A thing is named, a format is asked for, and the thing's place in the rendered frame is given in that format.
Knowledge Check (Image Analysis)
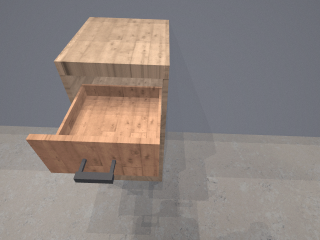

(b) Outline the drawer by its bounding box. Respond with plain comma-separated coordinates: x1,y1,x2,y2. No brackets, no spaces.
26,84,162,177

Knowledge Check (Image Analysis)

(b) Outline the cabinet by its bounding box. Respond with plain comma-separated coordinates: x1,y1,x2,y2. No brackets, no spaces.
54,17,170,182

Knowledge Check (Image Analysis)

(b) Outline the handle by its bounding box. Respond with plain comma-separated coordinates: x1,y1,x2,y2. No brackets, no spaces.
73,158,116,184

